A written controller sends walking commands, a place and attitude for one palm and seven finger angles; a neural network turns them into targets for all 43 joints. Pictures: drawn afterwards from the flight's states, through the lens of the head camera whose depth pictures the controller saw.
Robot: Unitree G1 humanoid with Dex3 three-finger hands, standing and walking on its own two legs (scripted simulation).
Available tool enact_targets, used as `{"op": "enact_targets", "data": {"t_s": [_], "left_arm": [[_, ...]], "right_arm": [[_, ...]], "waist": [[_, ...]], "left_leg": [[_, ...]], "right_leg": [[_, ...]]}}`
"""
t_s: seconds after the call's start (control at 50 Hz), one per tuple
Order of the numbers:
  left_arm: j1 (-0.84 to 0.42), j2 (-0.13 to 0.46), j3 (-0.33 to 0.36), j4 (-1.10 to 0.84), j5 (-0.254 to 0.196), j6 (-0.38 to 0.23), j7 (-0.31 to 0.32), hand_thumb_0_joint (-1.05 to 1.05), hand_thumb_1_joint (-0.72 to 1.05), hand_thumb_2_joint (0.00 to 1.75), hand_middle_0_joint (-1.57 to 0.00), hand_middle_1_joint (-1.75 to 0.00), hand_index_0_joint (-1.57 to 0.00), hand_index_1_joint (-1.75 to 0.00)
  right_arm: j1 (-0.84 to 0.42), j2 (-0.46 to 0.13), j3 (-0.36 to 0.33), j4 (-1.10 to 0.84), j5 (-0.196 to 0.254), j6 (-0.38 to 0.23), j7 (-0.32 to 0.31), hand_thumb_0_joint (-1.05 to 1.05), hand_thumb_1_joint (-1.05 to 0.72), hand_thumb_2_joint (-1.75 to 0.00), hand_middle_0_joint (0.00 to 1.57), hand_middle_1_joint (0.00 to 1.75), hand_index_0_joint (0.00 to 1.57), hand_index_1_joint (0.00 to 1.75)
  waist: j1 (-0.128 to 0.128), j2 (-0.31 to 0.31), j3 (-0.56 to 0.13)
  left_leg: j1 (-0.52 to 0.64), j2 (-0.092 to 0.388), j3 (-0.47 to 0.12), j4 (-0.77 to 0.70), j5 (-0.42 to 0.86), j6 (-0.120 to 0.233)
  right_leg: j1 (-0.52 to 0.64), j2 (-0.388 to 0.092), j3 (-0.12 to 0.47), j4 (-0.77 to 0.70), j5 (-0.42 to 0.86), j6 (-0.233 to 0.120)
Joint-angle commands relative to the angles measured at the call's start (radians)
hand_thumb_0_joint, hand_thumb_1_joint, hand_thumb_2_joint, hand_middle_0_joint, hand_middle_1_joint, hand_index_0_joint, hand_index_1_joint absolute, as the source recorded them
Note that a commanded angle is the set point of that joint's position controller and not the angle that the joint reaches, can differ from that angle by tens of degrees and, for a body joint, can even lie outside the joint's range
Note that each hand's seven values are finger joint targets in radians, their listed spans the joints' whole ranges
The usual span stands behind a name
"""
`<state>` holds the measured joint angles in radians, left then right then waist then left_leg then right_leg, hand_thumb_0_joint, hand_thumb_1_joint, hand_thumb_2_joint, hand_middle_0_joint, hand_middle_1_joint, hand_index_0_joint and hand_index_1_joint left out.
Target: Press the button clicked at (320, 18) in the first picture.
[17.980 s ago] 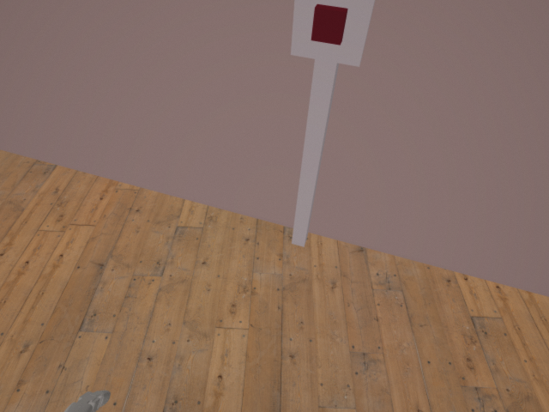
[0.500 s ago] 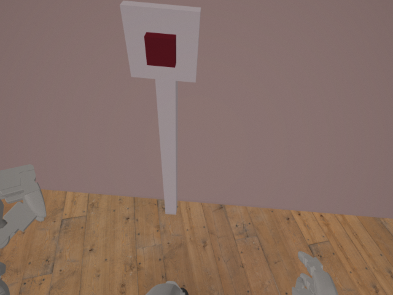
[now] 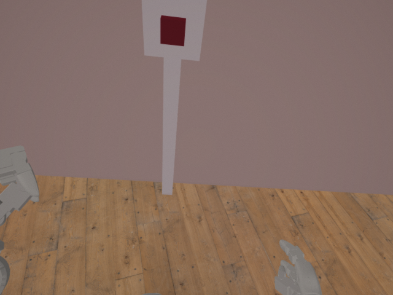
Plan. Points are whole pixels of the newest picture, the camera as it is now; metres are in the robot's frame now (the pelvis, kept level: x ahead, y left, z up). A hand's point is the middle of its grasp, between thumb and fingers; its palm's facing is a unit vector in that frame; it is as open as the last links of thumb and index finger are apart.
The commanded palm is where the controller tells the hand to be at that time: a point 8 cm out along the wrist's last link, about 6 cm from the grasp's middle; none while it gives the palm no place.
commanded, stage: stop stepping back and stand still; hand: left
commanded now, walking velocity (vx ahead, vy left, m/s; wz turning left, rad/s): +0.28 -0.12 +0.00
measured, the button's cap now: (173, 30) +0.77 +0.15 +0.20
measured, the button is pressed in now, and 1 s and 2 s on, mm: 0 0 0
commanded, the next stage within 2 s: let the arm hang, fingers relaxed in 1.86 s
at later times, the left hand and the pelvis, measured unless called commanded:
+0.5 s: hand out of the picture +0.08 +0.26 +0.19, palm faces +0.43 -0.84 -0.33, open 3.1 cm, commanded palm +0.02 +0.31 +0.20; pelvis -0.11 +0.03 +0.01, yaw +1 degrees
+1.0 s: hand (19, 261) +0.11 +0.22 +0.20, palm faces +0.40 -0.77 -0.50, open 3.1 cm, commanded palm +0.05 +0.27 +0.20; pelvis -0.07 -0.02 +0.03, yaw +2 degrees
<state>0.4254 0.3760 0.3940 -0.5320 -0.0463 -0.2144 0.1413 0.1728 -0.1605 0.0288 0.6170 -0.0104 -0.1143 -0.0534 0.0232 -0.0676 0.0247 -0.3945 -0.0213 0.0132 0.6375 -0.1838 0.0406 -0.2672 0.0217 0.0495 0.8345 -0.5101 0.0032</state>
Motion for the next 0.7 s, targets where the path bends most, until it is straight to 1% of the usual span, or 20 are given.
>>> {"op": "enact_targets", "data": {"t_s": [0.0,0.06,0.1,0.12,0.14,0.16,0.2,0.22,0.24,0.3,0.4,0.42,0.44,0.46,0.48,0.5,0.58,0.62,0.66,0.68], "left_arm": [[0.068,0.219,0.105,-0.382,-0.012,-0.038,0.005,0.0,0.9,0.9,-1.3,-1.5,-1.3,-1.5],[0.282,0.171,0.073,-0.462,-0.006,-0.035,0.006,0.0,0.9,0.9,-1.3,-1.5,-1.3,-1.5],[0.346,0.204,0.112,-0.432,-0.001,-0.023,0.02,0.0,0.9,0.9,-1.3,-1.5,-1.3,-1.5],[0.354,0.199,0.107,-0.402,0.006,-0.013,0.019,0.0,0.9,0.9,-1.3,-1.5,-1.3,-1.5],[0.322,0.208,0.115,-0.37,0.014,0.002,0.015,0.0,0.9,0.9,-1.3,-1.5,-1.3,-1.5],[0.233,0.205,0.118,-0.383,0.007,0.009,0.01,0.0,0.9,0.9,-1.3,-1.5,-1.3,-1.5],[0.08,0.261,0.196,-0.334,-0.013,-0.006,0.001,0.0,0.9,0.9,-1.3,-1.5,-1.3,-1.5],[0.041,0.271,0.203,-0.215,-0.013,-0.018,0.012,0.0,0.9,0.9,-1.3,-1.5,-1.3,-1.5],[0.07,0.19,0.141,-0.093,0.0,-0.012,0.009,0.0,0.9,0.9,-1.3,-1.5,-1.3,-1.5],[0.059,0.129,0.042,-0.088,0.006,-0.021,0.006,0.0,0.9,0.9,-1.3,-1.5,-1.3,-1.5],[0.036,0.133,0.005,-0.295,0.017,-0.053,0.046,0.0,0.9,0.9,-1.3,-1.5,-1.3,-1.5],[0.032,0.124,-0.001,-0.316,0.015,-0.059,0.043,0.0,0.9,0.9,-1.3,-1.5,-1.3,-1.5],[0.027,0.133,0.012,-0.355,0.02,-0.07,0.045,0.0,0.9,0.9,-1.3,-1.5,-1.3,-1.5],[0.004,0.164,0.034,-0.373,0.042,-0.084,0.047,0.0,0.9,0.9,-1.3,-1.5,-1.3,-1.5],[0.013,0.219,0.105,-0.371,0.048,-0.093,0.045,0.0,0.9,0.9,-1.3,-1.5,-1.3,-1.5],[0.016,0.284,0.154,-0.392,0.034,-0.104,0.036,0.0,0.9,0.9,-1.3,-1.5,-1.3,-1.5],[0.197,0.155,0.111,-0.227,0.024,-0.08,0.027,0.0,0.9,0.9,-1.3,-1.5,-1.3,-1.5],[0.219,0.149,0.107,-0.171,0.018,-0.072,0.024,0.0,0.9,0.9,-1.3,-1.5,-1.3,-1.5],[0.201,0.153,0.104,-0.132,0.021,-0.055,0.024,0.0,0.9,0.9,-1.3,-1.5,-1.3,-1.5],[0.183,0.157,0.099,-0.124,0.024,-0.042,0.025,0.0,0.9,0.9,-1.3,-1.5,-1.3,-1.5]], "right_arm": [[-0.103,-0.163,-0.069,-0.184,-0.007,-0.07,0.016,0.0,-0.9,-0.9,0.2,0.3,0.2,0.3],[-0.116,-0.156,-0.065,-0.217,-0.005,-0.049,0.029,0.0,-0.9,-0.9,0.2,0.3,0.2,0.3],[-0.097,-0.141,-0.065,-0.221,-0.002,-0.037,0.024,0.0,-0.9,-0.9,0.2,0.3,0.2,0.3],[-0.089,-0.125,-0.064,-0.207,-0.004,-0.02,0.018,0.0,-0.9,-0.9,0.2,0.3,0.2,0.3],[-0.051,-0.111,-0.072,-0.18,0.011,-0.004,0.015,0.0,-0.9,-0.9,0.2,0.3,0.2,0.3],[-0.066,-0.135,-0.091,-0.174,0.026,0.011,0.0,0.0,-0.9,-0.9,0.2,0.3,0.2,0.3],[-0.063,-0.149,-0.08,-0.131,-0.005,0.016,-0.01,0.0,-0.9,-0.9,0.2,0.3,0.2,0.3],[-0.062,-0.133,-0.073,-0.15,-0.002,0.012,-0.008,0.0,-0.9,-0.9,0.2,0.3,0.2,0.3],[-0.049,-0.145,-0.092,-0.148,0.011,0.013,-0.02,0.0,-0.9,-0.9,0.2,0.3,0.2,0.3],[-0.088,-0.159,-0.092,-0.139,0.014,-0.004,-0.047,0.0,-0.9,-0.9,0.2,0.3,0.2,0.3],[-0.027,-0.147,-0.065,-0.147,-0.011,-0.082,-0.066,0.0,-0.9,-0.9,0.2,0.3,0.2,0.3],[0.004,-0.165,-0.069,-0.146,-0.014,-0.09,-0.069,0.0,-0.9,-0.9,0.2,0.3,0.2,0.3],[0.0,-0.189,-0.075,-0.16,-0.014,-0.089,-0.06,0.0,-0.9,-0.9,0.2,0.3,0.2,0.3],[-0.003,-0.176,-0.077,-0.148,-0.012,-0.089,-0.047,0.0,-0.9,-0.9,0.2,0.3,0.2,0.3],[-0.027,-0.18,-0.096,-0.138,-0.007,-0.091,-0.036,0.0,-0.9,-0.9,0.2,0.3,0.2,0.3],[-0.008,-0.164,-0.09,-0.105,-0.01,-0.094,-0.026,0.0,-0.9,-0.9,0.2,0.3,0.2,0.3],[-0.033,-0.152,-0.08,-0.122,0.006,-0.065,-0.003,0.0,-0.9,-0.9,0.2,0.3,0.2,0.3],[-0.022,-0.161,-0.086,-0.137,0.004,-0.047,-0.013,0.0,-0.9,-0.9,0.2,0.3,0.2,0.3],[-0.044,-0.155,-0.087,-0.148,0.008,-0.024,-0.018,0.0,-0.9,-0.9,0.2,0.3,0.2,0.3],[-0.037,-0.146,-0.092,-0.145,0.014,-0.016,-0.018,0.0,-0.9,-0.9,0.2,0.3,0.2,0.3]], "waist": [[-0.007,0.289,-0.171],[0.009,0.383,-0.171],[0.011,0.384,-0.153],[0.021,0.278,-0.134],[0.014,-0.004,-0.107],[-0.013,-0.18,-0.049],[-0.068,-0.049,-0.014],[-0.086,-0.132,-0.029],[-0.076,-0.098,0.002],[-0.048,0.066,0.074],[-0.041,-0.004,-0.117],[-0.052,0.125,-0.105],[-0.048,0.358,-0.054],[-0.055,0.365,-0.001],[-0.04,0.237,0.011],[-0.047,0.331,-0.003],[-0.027,0.354,0.056],[-0.026,0.304,0.026],[-0.012,0.166,-0.017],[-0.011,-0.035,-0.024]], "left_leg": [[0.029,0.26,-0.42,-0.619,-0.609,-0.068],[-0.121,0.19,-0.163,-0.587,-0.556,-0.062],[-0.207,0.162,-0.095,-0.466,-0.517,-0.04],[-0.299,0.11,-0.043,-0.282,-0.45,-0.066],[-0.237,0.002,0.108,0.12,-0.299,-0.075],[-0.299,-0.01,0.037,0.482,-0.276,-0.058],[-0.308,0.024,-0.054,0.775,-0.156,-0.068],[-0.25,0.105,-0.074,0.743,-0.141,-0.071],[-0.241,0.097,-0.041,0.653,-0.115,-0.052],[-0.168,0.115,-0.018,0.37,-0.194,-0.021],[0.229,0.026,0.126,-0.263,-0.193,0.009],[0.322,0.097,0.005,-0.344,-0.256,0.037],[0.4,0.299,-0.342,-0.414,-0.33,0.114],[0.335,0.428,-0.503,-0.467,-0.29,0.196],[0.278,0.413,-0.41,-0.46,-0.128,0.194],[0.212,0.412,-0.443,-0.465,-0.274,0.202],[-0.055,0.287,-0.108,-0.431,-0.359,0.108],[-0.144,0.264,-0.078,-0.395,-0.428,0.088],[-0.226,0.207,-0.024,-0.188,-0.458,0.052],[-0.219,0.097,0.045,0.08,-0.401,0.022]], "right_leg": [[0.031,0.073,-0.046,0.138,0.018,-0.018],[0.226,0.104,-0.17,-0.009,0.016,-0.041],[0.348,0.091,-0.188,-0.203,-0.048,-0.064],[0.422,0.056,-0.139,-0.357,-0.067,-0.086],[0.257,-0.099,0.001,-0.552,-0.003,-0.126],[0.05,-0.305,0.26,-0.664,0.029,-0.204],[-0.205,-0.383,0.296,-0.681,-0.102,-0.262],[-0.288,-0.403,0.291,-0.71,-0.328,-0.24],[-0.286,-0.325,0.261,-0.722,-0.466,-0.19],[-0.25,-0.32,0.241,-0.68,-0.348,-0.195],[-0.01,-0.163,0.017,-0.437,-0.078,-0.112],[-0.098,-0.112,-0.021,-0.266,-0.052,-0.078],[-0.321,-0.017,-0.105,-0.043,-0.045,-0.028],[-0.41,0.002,-0.105,0.153,-0.044,-0.009],[-0.404,-0.009,-0.074,0.264,0.034,-0.009],[-0.402,-0.044,-0.041,0.326,0.028,-0.011],[-0.098,-0.056,-0.129,-0.003,0.128,-0.015],[0.09,-0.015,-0.178,-0.119,0.106,-0.013],[0.273,-0.009,-0.138,-0.259,0.06,-0.024],[0.234,-0.09,0.041,-0.431,-0.013,-0.063]]}}
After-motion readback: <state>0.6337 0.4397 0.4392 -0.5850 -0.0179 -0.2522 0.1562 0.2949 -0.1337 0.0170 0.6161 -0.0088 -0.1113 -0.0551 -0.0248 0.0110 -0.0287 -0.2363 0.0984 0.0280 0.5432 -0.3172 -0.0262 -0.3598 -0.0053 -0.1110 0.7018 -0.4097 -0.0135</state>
